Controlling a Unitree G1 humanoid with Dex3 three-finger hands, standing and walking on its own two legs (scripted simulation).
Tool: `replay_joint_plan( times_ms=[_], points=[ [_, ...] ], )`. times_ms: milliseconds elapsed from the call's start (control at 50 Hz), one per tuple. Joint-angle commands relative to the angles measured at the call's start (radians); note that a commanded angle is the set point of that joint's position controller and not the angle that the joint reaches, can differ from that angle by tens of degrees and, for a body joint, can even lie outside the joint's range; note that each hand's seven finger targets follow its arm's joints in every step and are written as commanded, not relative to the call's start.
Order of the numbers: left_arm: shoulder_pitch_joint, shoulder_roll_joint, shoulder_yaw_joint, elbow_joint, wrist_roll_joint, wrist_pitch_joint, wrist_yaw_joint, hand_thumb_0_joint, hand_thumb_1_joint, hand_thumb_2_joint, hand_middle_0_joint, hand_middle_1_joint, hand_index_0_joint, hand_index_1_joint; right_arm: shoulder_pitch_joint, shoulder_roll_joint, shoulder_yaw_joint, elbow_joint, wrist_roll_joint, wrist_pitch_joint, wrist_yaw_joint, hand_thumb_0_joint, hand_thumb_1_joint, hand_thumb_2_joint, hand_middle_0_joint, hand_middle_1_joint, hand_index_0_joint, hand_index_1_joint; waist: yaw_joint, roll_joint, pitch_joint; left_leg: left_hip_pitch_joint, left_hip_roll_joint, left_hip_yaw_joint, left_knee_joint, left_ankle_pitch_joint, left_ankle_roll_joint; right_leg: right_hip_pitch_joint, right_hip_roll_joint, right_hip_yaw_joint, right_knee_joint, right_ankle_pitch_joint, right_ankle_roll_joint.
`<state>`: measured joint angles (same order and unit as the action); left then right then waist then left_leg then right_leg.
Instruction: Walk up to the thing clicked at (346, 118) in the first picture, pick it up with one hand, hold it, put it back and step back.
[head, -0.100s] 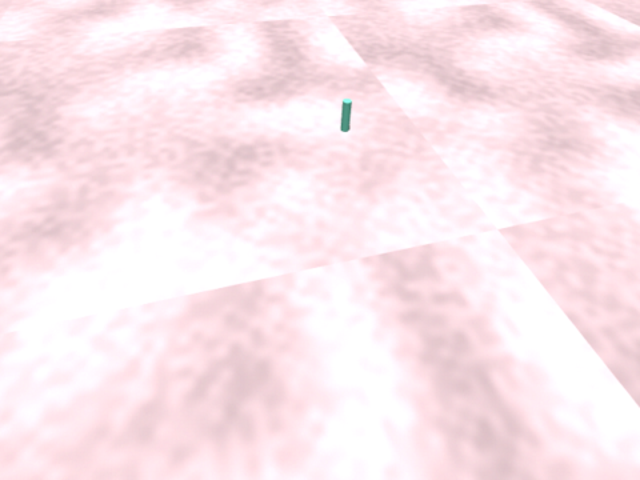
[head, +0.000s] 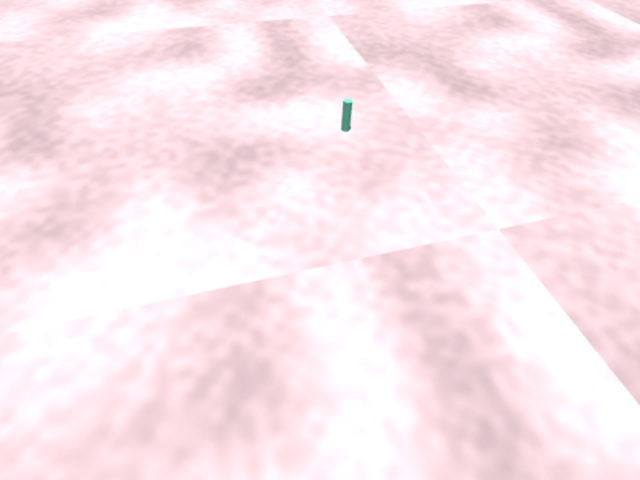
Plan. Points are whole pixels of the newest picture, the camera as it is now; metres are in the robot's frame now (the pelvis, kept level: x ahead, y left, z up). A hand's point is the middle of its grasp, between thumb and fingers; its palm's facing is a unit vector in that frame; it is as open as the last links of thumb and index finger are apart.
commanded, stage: stand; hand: left
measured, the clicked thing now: (346, 115) +2.02 -0.17 -0.69
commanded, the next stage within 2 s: walk up in 1.02 s
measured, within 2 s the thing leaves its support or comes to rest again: neither
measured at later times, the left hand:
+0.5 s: hand out of the picture +0.08 +0.25 -0.16, palm faces -0.04 -0.94 -0.33, open 7.4 cm
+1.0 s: hand out of the picture +0.08 +0.25 -0.16, palm faces -0.03 -0.94 -0.34, open 7.4 cm
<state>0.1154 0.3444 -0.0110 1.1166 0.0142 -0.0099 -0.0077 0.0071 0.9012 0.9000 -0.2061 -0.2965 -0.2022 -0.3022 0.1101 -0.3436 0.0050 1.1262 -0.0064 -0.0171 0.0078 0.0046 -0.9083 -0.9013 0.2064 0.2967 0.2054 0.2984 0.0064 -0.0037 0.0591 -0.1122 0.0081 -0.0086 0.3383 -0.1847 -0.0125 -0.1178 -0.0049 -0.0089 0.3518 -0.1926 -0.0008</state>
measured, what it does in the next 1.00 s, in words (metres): stands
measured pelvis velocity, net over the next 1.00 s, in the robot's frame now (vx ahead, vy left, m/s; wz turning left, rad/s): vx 0.01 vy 0.00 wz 0.00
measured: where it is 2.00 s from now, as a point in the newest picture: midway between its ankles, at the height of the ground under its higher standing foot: (357, 422)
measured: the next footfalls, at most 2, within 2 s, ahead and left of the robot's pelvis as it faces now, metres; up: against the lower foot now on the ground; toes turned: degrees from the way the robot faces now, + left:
right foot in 1.34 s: +0.17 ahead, -0.23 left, +0.00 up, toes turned -12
left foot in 1.78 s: +0.52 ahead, -0.01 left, +0.00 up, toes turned -4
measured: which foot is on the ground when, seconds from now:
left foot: down 0.00-1.00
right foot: down 0.00-1.00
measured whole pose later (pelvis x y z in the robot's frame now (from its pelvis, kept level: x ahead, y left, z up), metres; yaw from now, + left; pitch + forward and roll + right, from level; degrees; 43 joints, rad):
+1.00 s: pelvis +0.01 +0.00 +0.00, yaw +0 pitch -2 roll +0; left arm 0.12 0.35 -0.01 1.12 0.01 -0.01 0.00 0.01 0.90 0.90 -0.21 -0.30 -0.20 -0.30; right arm 0.11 -0.34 0.00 1.12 -0.01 -0.01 0.01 0.00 -0.91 -0.90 0.21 0.30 0.21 0.30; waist 0.01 0.00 0.05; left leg -0.09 0.01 -0.01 0.32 -0.18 -0.02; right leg -0.09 0.00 -0.01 0.32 -0.19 0.00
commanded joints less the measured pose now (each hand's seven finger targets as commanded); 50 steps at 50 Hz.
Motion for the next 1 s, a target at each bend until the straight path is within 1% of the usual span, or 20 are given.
replay_joint_plan(
  times_ms=[0, 20, 100, 120, 160, 200, 240, 260, 280, 320, 360, 460, 480, 520, 680, 800, 860, 920, 940, 980],
  points=[
    [-0.04, 0.211, 0.043, -0.061, -0.006, -0.029, 0.019, 0.0, 0.9, 0.9, -0.2, -0.3, -0.2, -0.3, -0.04, -0.205, -0.04, -0.06, 0.0, -0.018, -0.016, 0.0, -0.9, -0.9, 0.2, 0.3, 0.2, 0.3, -0.007, -0.005, -0.086, 0.009, 0.116, -0.092, -0.051, 0.146, 0.035, 0.016, -0.122, 0.097, -0.065, 0.149, -0.026],
    [-0.041, 0.209, 0.042, -0.062, -0.006, -0.029, 0.019, 0.0, 0.9, 0.9, -0.2, -0.3, -0.2, -0.3, -0.048, -0.209, -0.042, -0.061, 0.0, -0.017, -0.016, 0.0, -0.9, -0.9, 0.2, 0.3, 0.2, 0.3, -0.007, -0.004, -0.09, 0.019, 0.116, -0.089, -0.045, 0.154, 0.037, 0.012, -0.123, 0.097, -0.065, 0.159, -0.025],
    [-0.04, 0.209, 0.043, -0.061, -0.008, -0.027, 0.019, 0.0, 0.9, 0.9, -0.2, -0.3, -0.2, -0.3, -0.039, -0.208, -0.039, -0.058, -0.002, -0.014, -0.017, 0.0, -0.9, -0.9, 0.2, 0.3, 0.2, 0.3, -0.006, 0.006, -0.077, 0.002, 0.114, -0.088, -0.053, 0.122, 0.036, 0.016, -0.124, 0.101, -0.07, 0.134, -0.026],
    [-0.04, 0.213, 0.044, -0.063, -0.006, -0.027, 0.018, 0.0, 0.9, 0.9, -0.2, -0.3, -0.2, -0.3, -0.042, -0.211, -0.041, -0.059, -0.002, -0.016, -0.017, 0.0, -0.9, -0.9, 0.2, 0.3, 0.2, 0.3, -0.005, 0.011, -0.09, 0.013, 0.116, -0.088, -0.053, 0.133, 0.036, 0.018, -0.126, 0.102, -0.064, 0.147, -0.027],
    [-0.042, 0.209, 0.044, -0.063, -0.007, -0.027, 0.019, 0.0, 0.9, 0.9, -0.2, -0.3, -0.2, -0.3, -0.04, -0.207, -0.041, -0.059, -0.002, -0.016, -0.017, 0.0, -0.9, -0.9, 0.2, 0.3, 0.2, 0.3, -0.006, 0.007, -0.078, 0.006, 0.115, -0.091, -0.057, 0.143, 0.03, 0.009, -0.121, 0.096, -0.066, 0.139, -0.026],
    [-0.043, 0.21, 0.044, -0.061, -0.006, -0.025, 0.02, 0.0, 0.9, 0.9, -0.2, -0.3, -0.2, -0.3, -0.04, -0.206, -0.04, -0.059, -0.002, -0.014, -0.017, 0.0, -0.9, -0.9, 0.2, 0.3, 0.2, 0.3, -0.005, 0.002, -0.07, -0.005, 0.114, -0.092, -0.058, 0.119, 0.032, 0.012, -0.121, 0.098, -0.071, 0.122, -0.025],
    [-0.037, 0.214, 0.045, -0.062, -0.005, -0.026, 0.018, 0.0, 0.9, 0.9, -0.2, -0.3, -0.2, -0.3, -0.039, -0.212, -0.041, -0.061, -0.002, -0.016, -0.018, 0.0, -0.9, -0.9, 0.2, 0.3, 0.2, 0.3, -0.005, 0.015, -0.09, 0.012, 0.116, -0.088, -0.055, 0.139, 0.034, 0.021, -0.125, 0.102, -0.065, 0.151, -0.028],
    [-0.042, 0.214, 0.045, -0.061, -0.009, -0.026, 0.018, 0.0, 0.9, 0.9, -0.2, -0.3, -0.2, -0.3, -0.04, -0.204, -0.038, -0.06, -0.002, -0.016, -0.017, 0.0, -0.9, -0.9, 0.2, 0.3, 0.2, 0.3, -0.006, 0.015, -0.079, 0.004, 0.115, -0.092, -0.061, 0.152, 0.03, 0.016, -0.121, 0.095, -0.061, 0.148, -0.027],
    [-0.038, 0.21, 0.044, -0.064, -0.006, -0.027, 0.019, 0.0, 0.9, 0.9, -0.2, -0.3, -0.2, -0.3, -0.046, -0.214, -0.041, -0.062, -0.002, -0.016, -0.017, 0.0, -0.9, -0.9, 0.2, 0.3, 0.2, 0.3, -0.002, 0.02, -0.099, 0.021, 0.119, -0.089, -0.051, 0.167, 0.035, 0.024, -0.125, 0.096, -0.063, 0.165, -0.026],
    [-0.045, 0.216, 0.045, -0.065, -0.006, -0.027, 0.019, 0.0, 0.9, 0.9, -0.2, -0.3, -0.2, -0.3, -0.035, -0.206, -0.04, -0.061, -0.003, -0.015, -0.018, 0.0, -0.9, -0.9, 0.2, 0.3, 0.2, 0.3, -0.007, -0.004, -0.094, 0.014, 0.117, -0.087, -0.053, 0.168, 0.032, 0.026, -0.125, 0.096, -0.061, 0.171, -0.026],
    [-0.039, 0.21, 0.042, -0.063, -0.007, -0.027, 0.019, 0.0, 0.9, 0.9, -0.2, -0.3, -0.2, -0.3, -0.038, -0.215, -0.042, -0.06, -0.002, -0.016, -0.018, 0.0, -0.9, -0.9, 0.2, 0.3, 0.2, 0.3, -0.005, 0.008, -0.1, 0.027, 0.119, -0.088, -0.049, 0.171, 0.032, 0.025, -0.126, 0.097, -0.063, 0.177, -0.026],
    [-0.047, 0.216, 0.044, -0.062, -0.007, -0.027, 0.021, 0.0, 0.9, 0.9, -0.2, -0.3, -0.2, -0.3, -0.038, -0.204, -0.04, -0.064, -0.002, -0.014, -0.018, 0.0, -0.9, -0.9, 0.2, 0.3, 0.2, 0.3, -0.008, -0.003, -0.093, 0.021, 0.118, -0.085, -0.052, 0.183, 0.032, 0.03, -0.126, 0.094, -0.062, 0.196, -0.026],
    [-0.043, 0.214, 0.045, -0.064, -0.006, -0.026, 0.02, 0.0, 0.9, 0.9, -0.2, -0.3, -0.2, -0.3, -0.036, -0.213, -0.041, -0.064, -0.003, -0.014, -0.019, 0.0, -0.9, -0.9, 0.2, 0.3, 0.2, 0.3, -0.007, 0.013, -0.102, 0.025, 0.118, -0.082, -0.048, 0.185, 0.035, 0.037, -0.129, 0.097, -0.061, 0.206, -0.026],
    [-0.038, 0.211, 0.042, -0.061, -0.008, -0.026, 0.019, 0.0, 0.9, 0.9, -0.2, -0.3, -0.2, -0.3, -0.039, -0.213, -0.041, -0.059, -0.001, -0.015, -0.019, 0.0, -0.9, -0.9, 0.2, 0.3, 0.2, 0.3, -0.005, 0.013, -0.09, 0.027, 0.12, -0.087, -0.052, 0.18, 0.032, 0.028, -0.126, 0.094, -0.063, 0.184, -0.026],
    [-0.038, 0.217, 0.044, -0.06, -0.006, -0.026, 0.021, 0.0, 0.9, 0.9, -0.2, -0.3, -0.2, -0.3, -0.039, -0.209, -0.041, -0.061, 0.0, -0.014, -0.019, 0.0, -0.9, -0.9, 0.2, 0.3, 0.2, 0.3, -0.002, -0.005, -0.08, 0.023, 0.119, -0.088, -0.061, 0.183, 0.031, 0.03, -0.124, 0.09, -0.071, 0.186, -0.024],
    [-0.039, 0.216, 0.046, -0.062, -0.006, -0.026, 0.022, 0.0, 0.9, 0.9, -0.2, -0.3, -0.2, -0.3, -0.037, -0.209, -0.044, -0.063, -0.002, -0.013, -0.018, 0.0, -0.9, -0.9, 0.2, 0.3, 0.2, 0.3, -0.006, 0.003, -0.078, 0.021, 0.117, -0.087, -0.065, 0.157, 0.029, 0.025, -0.122, 0.091, -0.076, 0.161, -0.025],
    [-0.034, 0.212, 0.043, -0.061, -0.006, -0.026, 0.02, 0.0, 0.9, 0.9, -0.2, -0.3, -0.2, -0.3, -0.041, -0.212, -0.044, -0.062, 0.0, -0.011, -0.017, 0.0, -0.9, -0.9, 0.2, 0.3, 0.2, 0.3, -0.004, 0.005, -0.079, 0.025, 0.117, -0.087, -0.059, 0.159, 0.03, 0.027, -0.125, 0.094, -0.083, 0.167, -0.026],
    [-0.033, 0.218, 0.045, -0.062, -0.006, -0.027, 0.02, 0.0, 0.9, 0.9, -0.2, -0.3, -0.2, -0.3, -0.035, -0.206, -0.041, -0.061, -0.002, -0.012, -0.017, 0.0, -0.9, -0.9, 0.2, 0.3, 0.2, 0.3, -0.007, 0.007, -0.066, 0.017, 0.114, -0.088, -0.067, 0.13, 0.029, 0.013, -0.122, 0.098, -0.09, 0.141, -0.024],
    [-0.039, 0.223, 0.047, -0.066, -0.005, -0.027, 0.021, 0.0, 0.9, 0.9, -0.2, -0.3, -0.2, -0.3, -0.036, -0.21, -0.043, -0.064, -0.003, -0.012, -0.017, 0.0, -0.9, -0.9, 0.2, 0.3, 0.2, 0.3, -0.009, 0.011, -0.086, 0.028, 0.117, -0.084, -0.062, 0.145, 0.029, 0.029, -0.126, 0.097, -0.081, 0.158, -0.027],
    [-0.04, 0.221, 0.047, -0.064, -0.006, -0.025, 0.02, 0.0, 0.9, 0.9, -0.2, -0.3, -0.2, -0.3, -0.032, -0.207, -0.04, -0.06, -0.003, -0.012, -0.018, 0.0, -0.9, -0.9, 0.2, 0.3, 0.2, 0.3, -0.006, 0.011, -0.075, 0.014, 0.118, -0.088, -0.071, 0.135, 0.03, 0.027, -0.125, 0.099, -0.08, 0.15, -0.029]
  ],
)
